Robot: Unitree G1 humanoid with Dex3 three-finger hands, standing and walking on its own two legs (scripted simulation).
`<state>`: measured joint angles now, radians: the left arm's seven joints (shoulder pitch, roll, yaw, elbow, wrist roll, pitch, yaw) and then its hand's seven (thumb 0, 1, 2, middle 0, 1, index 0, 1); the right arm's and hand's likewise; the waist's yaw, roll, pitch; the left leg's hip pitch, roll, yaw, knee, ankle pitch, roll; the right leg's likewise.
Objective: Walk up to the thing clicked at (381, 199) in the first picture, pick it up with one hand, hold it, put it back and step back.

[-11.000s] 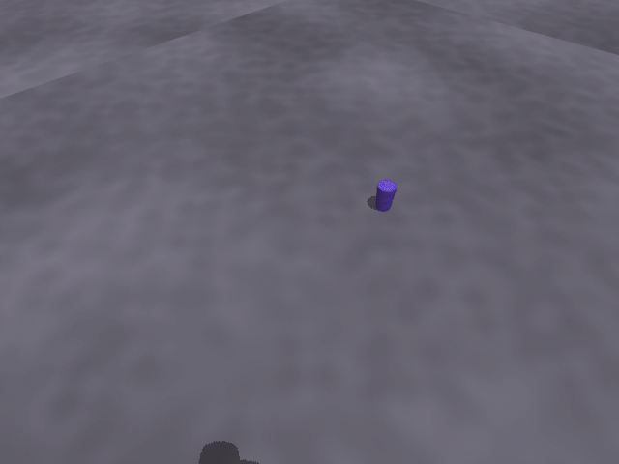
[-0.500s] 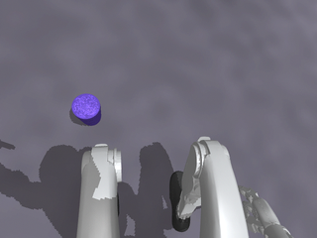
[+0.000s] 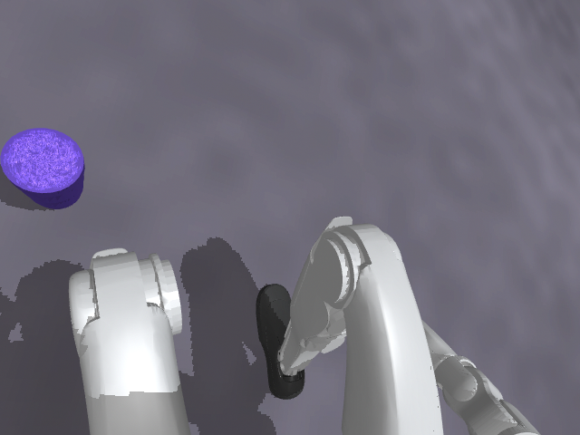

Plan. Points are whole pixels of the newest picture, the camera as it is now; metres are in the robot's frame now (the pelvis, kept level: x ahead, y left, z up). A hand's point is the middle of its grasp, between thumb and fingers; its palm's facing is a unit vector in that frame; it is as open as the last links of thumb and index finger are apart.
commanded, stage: close in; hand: left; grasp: from the side
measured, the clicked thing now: (51, 175) +0.46 +0.24 -0.23
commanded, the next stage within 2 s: rest palm in 0.62 s
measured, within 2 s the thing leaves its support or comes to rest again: leaves its support in 1.74 s
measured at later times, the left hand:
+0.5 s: hand (25, 195) +0.42 +0.26 -0.18, palm faces +0.23 -0.97 +0.00, open 17.6 cm
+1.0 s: hand (43, 186) +0.43 +0.24 -0.19, palm faces +0.29 -0.96 -0.01, open 15.4 cm
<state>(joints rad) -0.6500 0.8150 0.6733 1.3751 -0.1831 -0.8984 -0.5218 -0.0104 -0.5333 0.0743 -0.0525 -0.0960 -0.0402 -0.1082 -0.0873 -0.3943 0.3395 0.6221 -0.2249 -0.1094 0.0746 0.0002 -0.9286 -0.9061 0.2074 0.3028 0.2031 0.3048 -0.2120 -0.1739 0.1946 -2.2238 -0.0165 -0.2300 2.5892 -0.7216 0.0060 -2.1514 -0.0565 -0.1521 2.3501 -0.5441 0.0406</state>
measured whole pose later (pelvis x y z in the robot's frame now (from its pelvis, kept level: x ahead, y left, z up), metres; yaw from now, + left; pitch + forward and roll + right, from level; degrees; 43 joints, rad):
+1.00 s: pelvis -0.02 +0.01 -0.01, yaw -5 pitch +11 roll -19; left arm -0.67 0.84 0.49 1.56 -0.02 -1.21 0.08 -0.01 -0.27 0.26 -0.18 -0.19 -0.16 -0.21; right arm -0.17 -0.39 0.54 0.56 -0.39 -0.01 0.16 0.00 -0.91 -0.90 0.21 0.30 0.20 0.30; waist -0.29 -0.27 0.34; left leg -2.18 -0.01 -0.36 2.67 -0.72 0.01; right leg -2.06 0.00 -0.25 2.32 -0.48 0.08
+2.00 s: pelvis -0.01 +0.01 +0.00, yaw -4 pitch +14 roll -19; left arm -0.69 0.79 0.46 1.35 -0.01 -1.08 0.08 -0.07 -0.44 0.92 -0.69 -0.94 -0.60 -0.95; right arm -0.12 -0.37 0.47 0.57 -0.35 0.03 0.18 -0.01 -0.93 -0.91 0.21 0.30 0.20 0.30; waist -0.27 -0.23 0.30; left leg -2.20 -0.01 -0.34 2.63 -0.72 0.01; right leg -2.08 -0.01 -0.24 2.30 -0.50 0.07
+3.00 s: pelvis +0.02 -0.01 +0.06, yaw +5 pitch +33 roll -7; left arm -0.67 0.44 0.39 0.96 -0.09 -0.66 -0.13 -0.09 -0.46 0.95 -0.71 -0.93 -0.62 -0.93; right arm 0.07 -0.31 0.09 0.63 -0.09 0.05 0.08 0.00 -0.92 -0.90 0.21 0.30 0.20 0.30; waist -0.15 -0.01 -0.09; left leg -2.18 -0.02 -0.11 2.33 -0.73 0.00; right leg -2.17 -0.08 -0.06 2.20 -0.61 0.02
